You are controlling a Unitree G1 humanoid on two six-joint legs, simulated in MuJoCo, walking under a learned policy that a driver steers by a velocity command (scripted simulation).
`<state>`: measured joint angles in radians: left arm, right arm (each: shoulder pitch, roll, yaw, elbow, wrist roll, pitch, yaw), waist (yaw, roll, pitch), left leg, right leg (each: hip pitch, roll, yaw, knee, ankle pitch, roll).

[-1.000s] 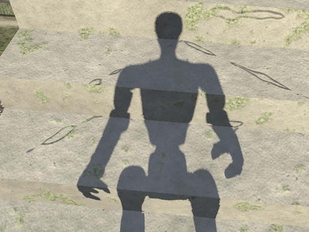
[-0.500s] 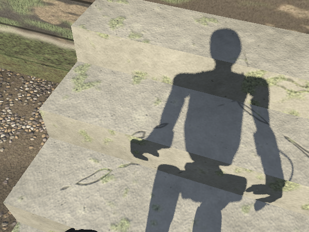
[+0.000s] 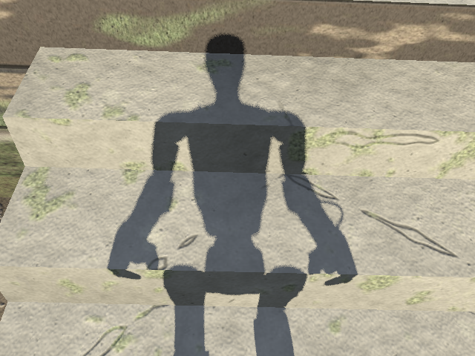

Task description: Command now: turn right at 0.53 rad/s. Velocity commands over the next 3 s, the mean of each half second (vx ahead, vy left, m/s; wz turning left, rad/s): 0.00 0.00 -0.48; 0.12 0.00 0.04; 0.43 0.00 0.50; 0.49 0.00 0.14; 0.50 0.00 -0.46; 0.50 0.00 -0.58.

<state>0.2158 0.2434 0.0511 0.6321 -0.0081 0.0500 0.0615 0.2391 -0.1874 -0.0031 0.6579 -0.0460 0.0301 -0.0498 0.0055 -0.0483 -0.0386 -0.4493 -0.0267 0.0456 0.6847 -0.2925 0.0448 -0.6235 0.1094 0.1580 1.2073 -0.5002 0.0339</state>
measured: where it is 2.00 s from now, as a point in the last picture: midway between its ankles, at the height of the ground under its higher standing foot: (225, 283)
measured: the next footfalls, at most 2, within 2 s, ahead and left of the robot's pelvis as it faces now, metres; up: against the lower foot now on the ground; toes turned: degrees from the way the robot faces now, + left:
right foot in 0.44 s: +0.05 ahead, -0.14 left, +0.00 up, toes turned -16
left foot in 0.76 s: +0.13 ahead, +0.07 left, +0.00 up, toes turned -7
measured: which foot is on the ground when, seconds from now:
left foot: down 0.00-0.42, up 0.44-0.74, down 0.76-1.00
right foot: up 0.00-0.42, down 0.44-1.00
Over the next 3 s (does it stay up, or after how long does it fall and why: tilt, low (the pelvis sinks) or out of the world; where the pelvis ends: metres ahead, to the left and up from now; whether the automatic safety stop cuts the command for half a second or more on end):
stays up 1.10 0.07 0.55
